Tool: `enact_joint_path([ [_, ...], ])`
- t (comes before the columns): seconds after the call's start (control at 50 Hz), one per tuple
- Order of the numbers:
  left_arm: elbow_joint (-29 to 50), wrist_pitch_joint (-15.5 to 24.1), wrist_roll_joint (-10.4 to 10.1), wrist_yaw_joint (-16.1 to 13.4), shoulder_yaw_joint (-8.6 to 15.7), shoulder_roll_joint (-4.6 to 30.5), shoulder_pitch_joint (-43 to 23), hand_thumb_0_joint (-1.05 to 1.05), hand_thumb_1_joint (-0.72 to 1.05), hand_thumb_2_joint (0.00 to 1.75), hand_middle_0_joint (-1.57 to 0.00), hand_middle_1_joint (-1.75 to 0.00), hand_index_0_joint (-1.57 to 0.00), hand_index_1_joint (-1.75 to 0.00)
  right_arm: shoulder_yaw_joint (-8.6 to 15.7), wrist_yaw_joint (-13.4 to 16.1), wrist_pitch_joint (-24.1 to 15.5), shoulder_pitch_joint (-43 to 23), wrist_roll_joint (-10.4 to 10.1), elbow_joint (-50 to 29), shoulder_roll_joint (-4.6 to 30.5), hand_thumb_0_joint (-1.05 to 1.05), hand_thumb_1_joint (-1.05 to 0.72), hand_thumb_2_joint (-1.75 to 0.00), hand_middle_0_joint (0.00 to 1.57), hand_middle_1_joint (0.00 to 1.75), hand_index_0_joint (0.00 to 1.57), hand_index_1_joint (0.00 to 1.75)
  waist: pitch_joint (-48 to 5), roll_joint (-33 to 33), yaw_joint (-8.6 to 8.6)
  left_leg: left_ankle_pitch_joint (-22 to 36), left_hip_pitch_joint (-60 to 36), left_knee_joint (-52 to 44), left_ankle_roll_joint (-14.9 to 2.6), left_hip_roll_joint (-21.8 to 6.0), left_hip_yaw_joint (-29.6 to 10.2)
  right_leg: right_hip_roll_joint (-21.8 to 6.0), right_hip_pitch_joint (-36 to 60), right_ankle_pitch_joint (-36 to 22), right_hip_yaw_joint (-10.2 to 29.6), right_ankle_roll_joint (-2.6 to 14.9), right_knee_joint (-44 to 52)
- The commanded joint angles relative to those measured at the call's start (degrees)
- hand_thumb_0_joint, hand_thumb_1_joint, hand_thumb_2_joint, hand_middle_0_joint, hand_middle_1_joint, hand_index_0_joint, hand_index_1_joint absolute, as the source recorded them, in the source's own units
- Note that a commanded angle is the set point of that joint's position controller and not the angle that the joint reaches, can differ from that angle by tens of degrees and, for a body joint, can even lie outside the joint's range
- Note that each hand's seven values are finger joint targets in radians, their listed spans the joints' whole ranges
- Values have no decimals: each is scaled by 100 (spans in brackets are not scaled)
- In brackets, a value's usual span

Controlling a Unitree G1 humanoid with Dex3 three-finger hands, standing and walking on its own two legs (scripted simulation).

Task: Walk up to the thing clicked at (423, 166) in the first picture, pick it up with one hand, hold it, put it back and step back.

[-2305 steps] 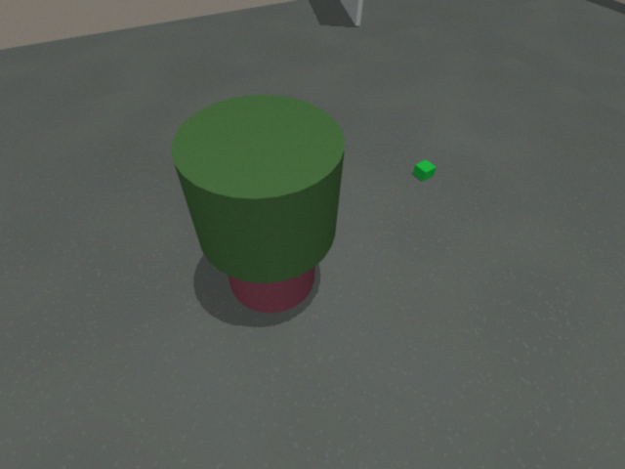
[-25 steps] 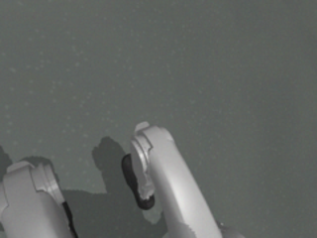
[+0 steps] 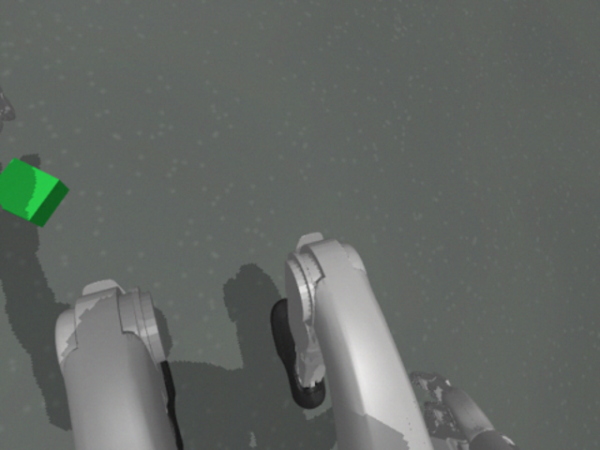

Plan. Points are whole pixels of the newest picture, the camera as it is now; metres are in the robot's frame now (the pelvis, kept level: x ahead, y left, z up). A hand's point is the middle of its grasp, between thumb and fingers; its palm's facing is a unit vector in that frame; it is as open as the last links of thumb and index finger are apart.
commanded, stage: withdraw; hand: left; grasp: from above
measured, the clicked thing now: (28, 193) +0.50 +0.29 -0.31
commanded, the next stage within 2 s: home in 0.04 s
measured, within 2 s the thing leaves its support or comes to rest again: neither
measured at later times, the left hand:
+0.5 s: hand out of the picture +0.46 +0.28 -0.10, palm faces -0.32 -0.32 -0.89, open 11.6 cm
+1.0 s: hand out of the picture +0.31 +0.23 +0.11, palm faces -0.04 -0.88 -0.47, open 8.2 cm
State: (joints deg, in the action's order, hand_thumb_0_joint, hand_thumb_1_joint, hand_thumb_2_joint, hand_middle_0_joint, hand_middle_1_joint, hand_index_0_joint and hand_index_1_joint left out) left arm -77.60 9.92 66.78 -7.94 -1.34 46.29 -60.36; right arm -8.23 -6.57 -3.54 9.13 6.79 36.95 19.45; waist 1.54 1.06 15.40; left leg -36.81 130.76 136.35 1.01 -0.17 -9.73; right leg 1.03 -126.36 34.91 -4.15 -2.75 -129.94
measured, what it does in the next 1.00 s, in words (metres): rises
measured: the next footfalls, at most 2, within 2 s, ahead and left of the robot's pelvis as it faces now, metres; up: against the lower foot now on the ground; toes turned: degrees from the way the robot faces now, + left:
none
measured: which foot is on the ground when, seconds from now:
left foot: down 0.00-1.00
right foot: down 0.00-1.00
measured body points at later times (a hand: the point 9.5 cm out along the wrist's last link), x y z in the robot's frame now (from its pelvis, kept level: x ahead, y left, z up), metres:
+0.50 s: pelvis +0.02 +0.00 +0.04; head +0.23 +0.06 +0.43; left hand +0.47 +0.29 -0.05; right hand +0.10 -0.26 -0.08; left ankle +0.09 +0.13 -0.30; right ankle +0.12 -0.13 -0.30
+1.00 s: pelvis +0.03 +0.00 +0.21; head +0.17 +0.03 +0.64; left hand +0.31 +0.27 +0.14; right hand +0.25 -0.23 +0.11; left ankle +0.09 +0.13 -0.30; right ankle +0.12 -0.13 -0.30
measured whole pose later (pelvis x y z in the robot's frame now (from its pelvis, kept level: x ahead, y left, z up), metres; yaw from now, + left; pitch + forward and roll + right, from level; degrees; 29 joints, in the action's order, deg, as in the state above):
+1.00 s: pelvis +0.03 +0.00 +0.21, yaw +6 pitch +29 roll -4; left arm -20.2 -14.2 11.4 -4.5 1.4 18.6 -5.4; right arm 0.4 1.8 -2.9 5.6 -2.1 32.7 13.8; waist -12.5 -2.0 4.1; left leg -35.6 90.3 97.2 1.2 -1.4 -4.4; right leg -0.8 -88.2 34.8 -1.9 -1.3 -94.4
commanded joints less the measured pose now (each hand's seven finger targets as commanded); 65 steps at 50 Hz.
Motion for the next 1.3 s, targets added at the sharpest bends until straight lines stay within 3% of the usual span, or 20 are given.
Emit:
enact_joint_path([
  [0.0,1170,387,213,-654,397,1295,-1558,0,-41,91,-17,-90,-17,-90,492,162,138,1234,94,-91,1389,0,-89,-90,20,30,20,30,-4096,-1950,15,643,-2784,-1323,-106,19,654,148,1862,-506,-625,508,1261],
  [0.1,1979,166,277,-1379,982,1448,-1184,0,-32,95,-23,-80,-20,-79,825,125,207,1228,101,-118,1454,0,-89,-90,20,30,20,30,-4839,-2628,-168,1449,-3725,-1354,-28,1,625,68,1592,-1172,-681,567,949],
  [0.16,1924,-135,171,-1706,948,1174,-1172,0,-35,85,-20,-84,-21,-82,888,104,168,1211,104,-36,1304,0,-89,-89,20,30,20,30,-4969,-2592,-86,1258,-3677,-1368,-97,-38,665,78,1530,-1180,-609,546,952],
  [0.22,1776,-442,3,-1856,873,1015,-1217,0,-11,96,-23,-69,-21,-71,897,75,99,1318,82,80,1198,0,-89,-90,20,30,20,30,-5019,-2452,-42,967,-3359,-1476,-174,-30,731,73,1757,-1113,-513,496,1055],
  [0.26,1940,-619,-232,-1824,855,951,-1233,0,-7,95,-23,-66,-20,-68,985,67,45,1367,52,139,1212,0,-89,-90,20,30,20,30,-5136,-2380,-124,875,-3442,-1573,-195,-41,746,73,1784,-1009,-497,514,1181],
  [0.3,1783,-822,-563,-1646,614,399,-817,0,-3,95,-23,-66,-21,-68,1039,52,-7,1315,-12,165,1132,0,-89,-90,20,30,20,30,-5089,-2361,-205,796,-3454,-1775,-196,-23,788,71,1868,-922,-456,520,1306],
  [0.34,2083,-941,-917,-1425,687,442,-727,0,2,98,-23,-66,-21,-68,1126,52,-16,1345,-91,232,1086,0,-89,-90,20,30,20,30,-5256,-2230,-378,735,-3523,-1949,-215,-11,795,100,2082,-836,-408,526,1456],
  [0.38,1988,-1117,-1318,-1146,608,-21,67,0,7,100,-23,-67,-21,-69,1192,30,-4,1326,-216,142,984,0,-89,-90,20,30,20,30,-5178,-2033,-543,883,-3565,-2195,-219,24,825,61,2379,-964,-346,517,1652],
  [0.44,2527,-1251,-1930,-661,491,-397,577,0,-1,92,-30,-77,-30,-78,1267,67,106,1192,-395,30,927,0,-89,-89,20,30,20,30,-4872,-1577,-592,701,-3501,-2501,-275,26,744,73,2528,-891,-287,491,1997],
  [0.46,2974,-1251,-2036,-541,679,-135,600,0,7,100,-24,-69,-22,-70,1300,94,146,1173,-429,-41,955,0,-89,-90,20,30,20,30,-4829,-1430,-633,740,-3469,-2554,-293,24,726,72,2668,-941,-266,482,2064],
  [0.52,3384,-1347,-2580,-135,471,-793,1495,0,-1,92,-29,-77,-30,-78,1316,110,231,957,-540,-293,828,0,-90,-89,20,30,20,30,-4552,-890,-705,534,-3393,-2922,-334,38,676,64,3048,-806,-206,440,2447],
  [0.56,4025,-1327,-2929,23,559,-757,1541,0,-1,92,-28,-77,-30,-78,1326,158,250,803,-580,-463,760,0,-90,-89,20,30,20,30,-4468,-701,-734,330,-3415,-3090,-355,34,687,61,3244,-616,-140,436,2725],
  [0.64,5094,-1316,-3451,117,648,-955,1922,0,-1,92,-29,-77,-31,-78,1372,287,236,569,-682,-694,648,0,-90,-89,20,30,20,30,-4551,-1028,-934,57,-4182,-3770,-291,-24,527,-2,3417,-462,-78,433,3057],
  [0.7,5610,-1404,-3795,111,683,-1148,2296,0,23,105,-24,-53,-22,-54,1355,434,188,421,-748,-798,584,0,-90,-90,20,30,20,30,-4640,-1019,-967,-6,-4666,-4149,-265,-27,514,-26,3749,-420,-41,429,3432],
  [0.76,5806,-1666,-4334,141,672,-1458,3324,0,47,104,-23,-46,-22,-47,1325,599,93,273,-806,-879,498,0,-90,-90,20,30,20,30,-4342,-714,-1015,-57,-4936,-4510,-272,-8,598,-42,4273,-288,34,409,3994],
  [0.88,6782,-2081,-5291,238,626,-1794,4221,0,93,99,-22,-37,-22,-37,1266,875,-98,-45,-869,-1026,336,0,-90,-90,20,30,20,30,-4161,-658,-968,264,-5763,-5167,-270,-17,650,-55,5188,-482,169,387,4795],
  [0.92,6961,-2168,-5592,224,693,-1849,4546,0,91,92,-20,-31,-20,-32,1211,946,-164,-103,-877,-1053,303,0,-90,-90,20,30,20,30,-3963,-682,-1004,347,-6043,-5463,-253,-29,611,-72,5445,-524,189,385,5007],
  [1.02,7362,-2422,-6203,186,694,-2117,5289,0,90,90,-20,-30,-20,-30,1086,1125,-333,-135,-902,-1147,144,0,-90,-90,20,30,20,30,-3480,-576,-1026,441,-6764,-6210,-240,-45,611,-44,6274,-558,271,366,5860],
  [1.14,7724,-2744,-6695,194,758,-2506,6231,0,90,90,-20,-30,-20,-30,946,1375,-525,88,-913,-1177,62,0,-90,-90,20,30,20,30,-2960,-676,-1063,1074,-7800,-7090,-165,-83,501,-58,7090,-1072,221,345,6570],
  [1.28,8458,-3016,-7029,273,770,-2767,7494,0,90,90,-20,-30,-20,-30,870,1614,-725,346,-863,-1358,-19,0,-90,-90,20,30,20,30,-2531,-671,-1120,1973,-8839,-7872,-125,-61,630,0,8218,-1831,108,315,7421],
])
